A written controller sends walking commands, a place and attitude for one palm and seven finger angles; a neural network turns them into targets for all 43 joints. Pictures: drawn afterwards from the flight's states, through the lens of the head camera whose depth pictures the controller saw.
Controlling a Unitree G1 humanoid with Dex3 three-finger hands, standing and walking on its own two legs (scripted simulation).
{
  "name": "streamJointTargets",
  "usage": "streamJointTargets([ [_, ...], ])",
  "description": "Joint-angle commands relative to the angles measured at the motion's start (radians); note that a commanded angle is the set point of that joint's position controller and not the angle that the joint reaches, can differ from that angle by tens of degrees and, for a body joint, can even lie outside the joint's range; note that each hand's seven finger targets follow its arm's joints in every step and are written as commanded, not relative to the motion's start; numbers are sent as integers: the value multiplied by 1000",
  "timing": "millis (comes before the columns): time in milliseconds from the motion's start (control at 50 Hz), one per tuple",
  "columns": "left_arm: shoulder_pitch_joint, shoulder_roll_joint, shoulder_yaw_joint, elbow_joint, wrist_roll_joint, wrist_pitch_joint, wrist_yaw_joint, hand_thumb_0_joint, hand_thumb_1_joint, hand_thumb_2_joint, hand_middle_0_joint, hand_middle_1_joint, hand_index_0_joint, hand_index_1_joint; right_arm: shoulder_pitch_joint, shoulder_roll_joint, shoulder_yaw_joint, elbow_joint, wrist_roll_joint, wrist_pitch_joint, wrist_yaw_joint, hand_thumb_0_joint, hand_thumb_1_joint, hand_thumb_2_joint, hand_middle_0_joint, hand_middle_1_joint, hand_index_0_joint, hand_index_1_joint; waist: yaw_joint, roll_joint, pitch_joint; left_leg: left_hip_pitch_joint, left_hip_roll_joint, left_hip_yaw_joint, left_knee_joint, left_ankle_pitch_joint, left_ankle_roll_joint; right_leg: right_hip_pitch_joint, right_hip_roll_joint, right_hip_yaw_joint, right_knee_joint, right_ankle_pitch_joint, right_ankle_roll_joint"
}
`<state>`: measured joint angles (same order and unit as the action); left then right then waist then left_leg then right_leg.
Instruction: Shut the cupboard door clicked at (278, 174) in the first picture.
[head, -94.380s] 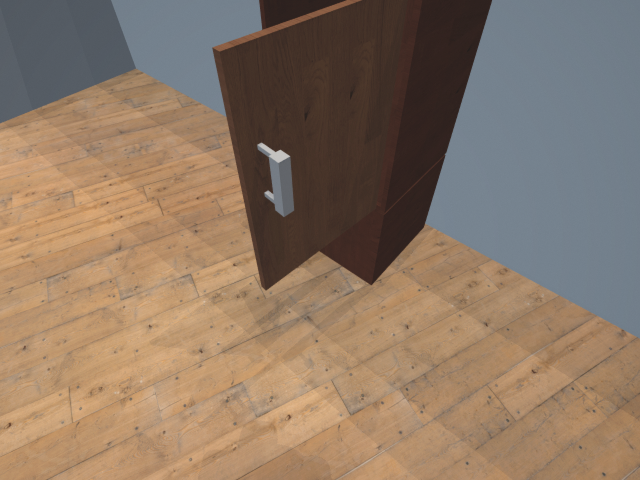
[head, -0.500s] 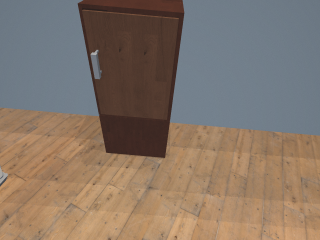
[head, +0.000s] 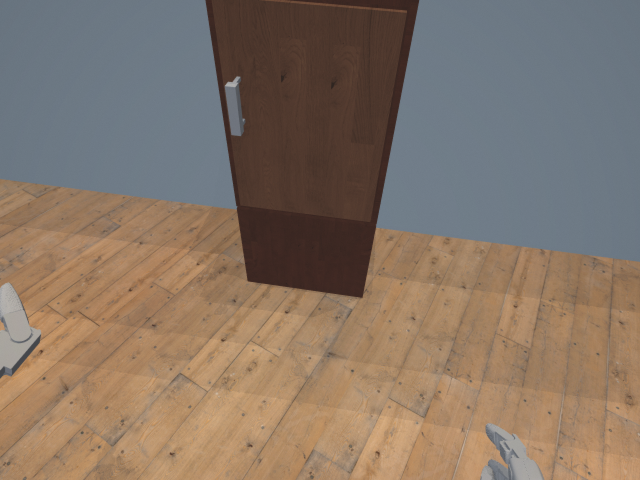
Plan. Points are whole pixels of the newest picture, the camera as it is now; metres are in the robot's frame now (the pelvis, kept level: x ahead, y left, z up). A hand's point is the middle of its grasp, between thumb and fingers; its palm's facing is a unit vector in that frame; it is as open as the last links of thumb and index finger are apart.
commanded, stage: stop stepping back and stand still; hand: left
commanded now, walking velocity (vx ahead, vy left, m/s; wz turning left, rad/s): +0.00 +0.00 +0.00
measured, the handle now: (237, 105) +0.95 +0.28 +0.02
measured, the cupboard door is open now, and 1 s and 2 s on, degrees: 0 0 0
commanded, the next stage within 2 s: let the arm hang, fingers relaxed in 0.32 s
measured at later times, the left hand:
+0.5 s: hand (75, 362) +0.21 +0.29 +0.08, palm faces +0.29 -0.83 -0.48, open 7.4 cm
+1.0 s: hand out of the picture -0.06 +0.24 -0.16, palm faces +0.01 -0.96 -0.28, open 7.3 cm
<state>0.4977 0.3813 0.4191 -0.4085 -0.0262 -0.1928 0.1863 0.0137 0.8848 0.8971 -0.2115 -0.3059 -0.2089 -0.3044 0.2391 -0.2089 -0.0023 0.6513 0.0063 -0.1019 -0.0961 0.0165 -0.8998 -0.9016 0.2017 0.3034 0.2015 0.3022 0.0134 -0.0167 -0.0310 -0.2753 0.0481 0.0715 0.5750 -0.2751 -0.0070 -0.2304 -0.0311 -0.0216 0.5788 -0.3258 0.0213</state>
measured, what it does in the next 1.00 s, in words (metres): stands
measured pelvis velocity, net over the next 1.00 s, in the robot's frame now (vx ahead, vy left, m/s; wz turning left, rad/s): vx -0.04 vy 0.02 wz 0.01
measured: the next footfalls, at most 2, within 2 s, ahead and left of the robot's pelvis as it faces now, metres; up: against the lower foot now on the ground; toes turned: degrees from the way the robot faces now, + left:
none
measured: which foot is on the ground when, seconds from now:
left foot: down 0.00-1.00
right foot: down 0.00-1.00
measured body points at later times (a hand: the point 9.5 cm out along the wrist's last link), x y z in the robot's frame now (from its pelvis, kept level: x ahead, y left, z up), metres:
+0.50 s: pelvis -0.01 +0.02 +0.00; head -0.01 +0.01 +0.45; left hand +0.19 +0.33 +0.11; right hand +0.16 -0.23 -0.09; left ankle +0.02 +0.12 -0.73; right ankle -0.01 -0.13 -0.73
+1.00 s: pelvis -0.04 +0.02 +0.01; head -0.03 +0.02 +0.46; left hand -0.06 +0.29 -0.14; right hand -0.04 -0.24 -0.14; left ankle +0.02 +0.12 -0.73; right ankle -0.01 -0.13 -0.73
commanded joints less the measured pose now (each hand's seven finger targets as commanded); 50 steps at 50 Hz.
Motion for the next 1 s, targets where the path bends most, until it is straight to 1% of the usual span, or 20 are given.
streamJointTargets([
  [0, -125, 191, 97, -232, 3, -61, 5, 0, 900, 900, -200, -300, -200, -300, -102, -119, -29, -157, 1, -64, 0, 0, -900, -900, 200, 300, 200, 300, -21, 127, 4, -52, 112, -120, -208, 97, 60, 34, 13, 4, -67, 179, -12],
  [80, -48, 186, 98, -247, -5, -66, 3, 0, 900, 900, -200, -300, -200, -300, -89, -109, -27, -165, 1, -66, 17, 0, -900, -900, 200, 300, 200, 300, -23, 110, -88, 0, 57, -60, -132, 218, 27, 88, -18, 54, -92, 346, -35],
  [180, 30, 209, 138, -289, -17, -67, 1, 0, 900, 900, -200, -300, -200, -300, -92, -96, -21, -180, 1, -47, 24, 0, -900, -900, 200, 300, 200, 300, -23, 106, -132, 19, 51, -46, -123, 301, 11, 118, -16, 43, -93, 419, -33],
  [260, 58, 216, 154, -274, -24, -65, 1, 0, 900, 900, -200, -300, -200, -300, -93, -93, -19, -185, 1, -36, 19, 0, -900, -900, 200, 300, 200, 300, -24, 108, -130, 26, 57, -41, -131, 320, 11, 115, -12, 37, -100, 433, -28],
  [380, 40, 182, 117, -222, -25, -53, -1, 0, 900, 900, -200, -300, -200, -300, -93, -102, -25, -182, 7, -30, 13, 0, -900, -900, 200, 300, 200, 300, -24, 95, -102, 29, 56, -35, -147, 266, 9, 91, -11, 39, -129, 400, -21],
  [400, -40, -8, -351, 476, 28, 64, -131, 0, 900, 900, -200, -300, -200, -300, -177, -227, -67, 5, 20, -109, 103, 0, -900, -900, 200, 300, 200, 300, -63, 96, 3, 28, 74, -37, -33, 421, 5, -79, -61, -13, -38, 433, -36],
  [420, -77, 12, -314, 498, 37, 169, -167, 0, 900, 900, -200, -300, -200, -300, -120, -273, -79, 15, 7, -38, 111, 0, -900, -900, 200, 300, 200, 300, -41, 135, -27, 20, 88, -45, -72, 417, 4, -80, -77, 36, -60, 325, -33],
  [440, -74, 1, -313, 497, 42, 202, -175, 0, 900, 900, -200, -300, -200, -300, -106, -253, -75, 3, 4, -8, 107, 0, -900, -900, 200, 300, 200, 300, -37, 132, -15, 5, 100, -56, -84, 364, 16, -91, -51, 18, -45, 212, -30],
  [480, -122, 1, -318, 598, 48, 199, -184, 0, 900, 900, -200, -300, -200, -300, -110, -236, -53, 20, -8, 29, 106, 0, -900, -900, 200, 300, 200, 300, -18, 75, -7, -85, 117, -101, -121, 228, 53, -67, -32, 4, -14, 94, -32],
  [500, -138, 17, -324, 655, 55, 193, -186, 0, 900, 900, -200, -300, -200, -300, -108, -236, -49, 28, -15, 41, 108, 0, -900, -900, 200, 300, 200, 300, -13, -2, -20, -76, 106, -109, -121, 210, 52, -43, -30, 14, -33, 103, -39],
  [520, -147, 29, -330, 710, 55, 189, -187, 0, 900, 900, -200, -300, -200, -300, -113, -234, -43, 36, -18, 50, 107, 0, -900, -900, 200, 300, 200, 300, -10, -73, -32, -67, 87, -107, -105, 156, 49, -42, -46, 37, -71, 99, -47],
  [560, -195, 57, -333, 838, 63, 185, -184, 0, 900, 900, -200, -300, -200, -300, -85, -211, -39, 65, -26, 73, 107, 0, -900, -900, 200, 300, 200, 300, -30, -241, -24, -9, 27, -89, -35, 71, 38, -112, -111, 123, -161, 62, -74],
  [580, -220, 58, -341, 894, 62, 188, -182, 0, 900, 900, -200, -300, -200, -300, -67, -198, -35, 84, -29, 87, 108, 0, -900, -900, 200, 300, 200, 300, -40, -282, -10, 22, 0, -75, -10, 32, 31, -162, -134, 144, -201, 14, -90],
  [620, -251, 43, -362, 985, 55, 198, -175, 0, 900, 900, -200, -300, -200, -300, -43, -168, -26, 121, -34, 107, 109, 0, -900, -900, 200, 300, 200, 300, -51, -192, 8, 56, -15, -59, -8, 20, 23, -198, -140, 153, -227, -49, -100],
  [680, -236, 6, -380, 1112, 49, 201, -173, 0, 900, 900, -200, -300, -200, -300, -37, -157, -20, 176, -35, 106, 104, 0, -900, -900, 200, 300, 200, 300, -42, 47, 17, 56, 28, -99, -118, 57, 25, -157, -82, 109, -180, -41, -65],
  [740, -180, -18, -361, 1216, 52, 200, -169, 0, 900, 900, -200, -300, -200, -300, -40, -170, -34, 216, -37, 106, 94, 0, -900, -900, 200, 300, 200, 300, -13, 207, 27, -47, 53, -133, -218, -99, 32, -32, -43, 68, -164, -5, -57],
  [760, -172, -9, -361, 1245, 50, 200, -170, 0, 900, 900, -200, -300, -200, -300, -34, -175, -38, 228, -35, 107, 92, 0, -900, -900, 200, 300, 200, 300, -8, 230, 31, -72, 56, -142, -245, -160, 34, -5, -38, 59, -162, -5, -59],
  [780, -164, -1, -363, 1273, 49, 198, -172, 0, 900, 900, -200, -300, -200, -300, -29, -185, -42, 243, -34, 106, 90, 0, -900, -900, 200, 300, 200, 300, -4, 240, 23, -75, 58, -147, -260, -186, 36, 11, -34, 57, -162, 5, -63],
  [860, -175, 8, -359, 1350, 50, 194, -176, 0, 900, 900, -200, -300, -200, -300, 18, -207, -58, 289, -29, 105, 81, 0, -900, -900, 200, 300, 200, 300, -10, 141, 42, -56, 73, -164, -289, -228, 41, 2, -32, 49, -191, -19, -66],
  [980, -203, 35, -358, 1422, 51, 187, -176, 0, 900, 900, -200, -300, -200, -300, 46, -221, -69, 340, -25, 102, 78, 0, -900, -900, 200, 300, 200, 300, -21, 18, 93, 2, 70, -149, -270, -179, 45, -73, -55, 82, -251, -82, -72],
])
